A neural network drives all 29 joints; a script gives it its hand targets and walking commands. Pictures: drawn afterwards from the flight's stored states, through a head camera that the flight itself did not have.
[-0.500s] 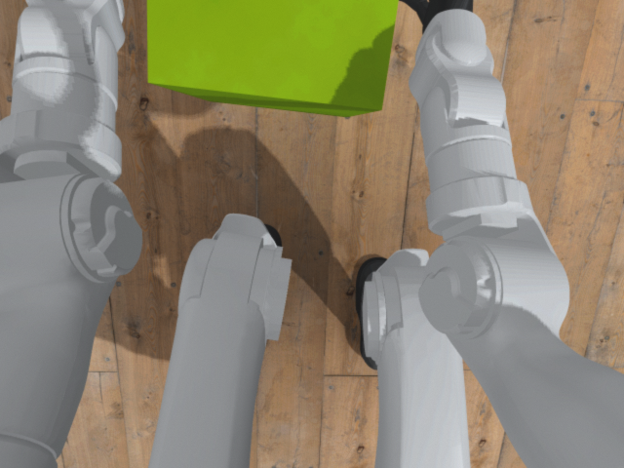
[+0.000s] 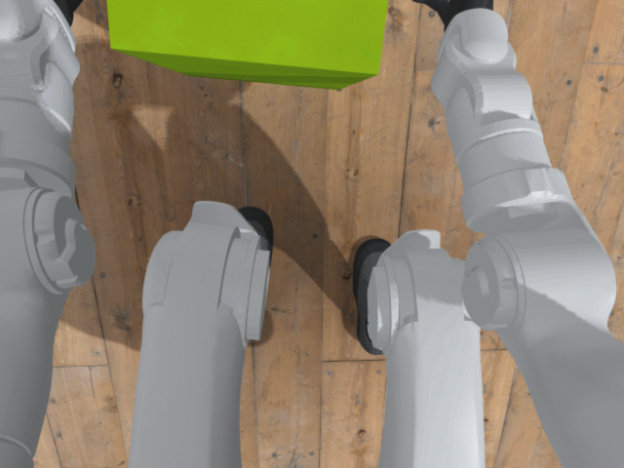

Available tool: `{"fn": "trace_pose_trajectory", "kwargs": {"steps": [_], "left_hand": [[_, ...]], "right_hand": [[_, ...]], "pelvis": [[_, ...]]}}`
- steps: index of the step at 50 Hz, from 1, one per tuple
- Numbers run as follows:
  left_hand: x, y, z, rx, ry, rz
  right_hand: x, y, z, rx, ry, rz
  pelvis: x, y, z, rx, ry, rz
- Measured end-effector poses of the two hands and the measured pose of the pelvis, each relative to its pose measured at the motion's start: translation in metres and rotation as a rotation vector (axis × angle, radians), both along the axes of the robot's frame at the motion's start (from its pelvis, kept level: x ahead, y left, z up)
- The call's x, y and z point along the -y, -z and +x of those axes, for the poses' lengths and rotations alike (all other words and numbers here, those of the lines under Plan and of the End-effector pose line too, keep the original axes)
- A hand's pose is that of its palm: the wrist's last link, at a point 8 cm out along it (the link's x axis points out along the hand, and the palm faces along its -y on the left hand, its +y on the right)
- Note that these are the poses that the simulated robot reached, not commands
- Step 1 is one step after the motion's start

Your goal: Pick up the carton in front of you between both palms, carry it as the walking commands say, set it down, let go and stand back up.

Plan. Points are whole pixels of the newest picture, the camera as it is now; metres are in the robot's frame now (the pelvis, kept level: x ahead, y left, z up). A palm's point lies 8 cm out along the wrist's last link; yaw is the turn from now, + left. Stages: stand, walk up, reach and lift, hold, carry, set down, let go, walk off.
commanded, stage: set down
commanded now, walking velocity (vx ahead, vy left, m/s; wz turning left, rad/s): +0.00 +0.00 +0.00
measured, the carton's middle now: out of the picture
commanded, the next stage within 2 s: let go in 1.12 s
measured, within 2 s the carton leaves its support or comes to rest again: neither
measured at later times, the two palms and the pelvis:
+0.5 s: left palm out of the picture +0.50 +0.34 -0.04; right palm out of the picture +0.55 -0.03 -0.04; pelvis +0.00 +0.01 +0.08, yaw +1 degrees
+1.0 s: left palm out of the picture +0.50 +0.35 +0.11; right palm out of the picture +0.54 -0.04 +0.11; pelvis +0.02 +0.01 +0.21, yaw +3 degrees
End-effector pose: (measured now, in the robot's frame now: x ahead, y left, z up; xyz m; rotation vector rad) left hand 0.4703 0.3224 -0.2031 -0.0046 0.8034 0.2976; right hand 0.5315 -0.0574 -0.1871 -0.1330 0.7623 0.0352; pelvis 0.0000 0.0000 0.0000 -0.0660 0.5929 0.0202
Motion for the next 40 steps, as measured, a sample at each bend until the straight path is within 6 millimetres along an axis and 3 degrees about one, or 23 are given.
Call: {"fn": "trace_pose_trajectory", "kwargs": {"steps": [6,12,17,23,40], "left_hand": [[-0.016,-0.023,0.013,0.090,0.008,0.006],[-0.016,-0.066,0.028,0.154,0.037,-0.004],[-0.016,-0.108,0.029,0.149,0.047,-0.002],[-0.017,-0.151,0.026,0.132,0.051,0.003],[-0.028,-0.246,0.027,0.145,0.051,0.016]], "right_hand": [[0.000,-0.014,0.006,0.044,0.008,0.021],[-0.021,-0.051,0.011,0.101,0.020,0.037],[-0.030,-0.094,0.012,0.110,0.036,0.020],[-0.027,-0.139,0.015,0.098,0.049,0.006],[-0.018,-0.229,0.011,0.122,0.060,0.011]], "pelvis": [[0.000,0.003,-0.009,0.045,-0.007,0.001],[0.000,-0.008,-0.013,0.045,-0.028,-0.007],[-0.002,-0.033,-0.011,0.012,-0.041,-0.017],[-0.005,-0.068,-0.005,-0.065,-0.049,-0.031],[-0.008,-0.154,0.009,-0.157,-0.059,-0.029]]}}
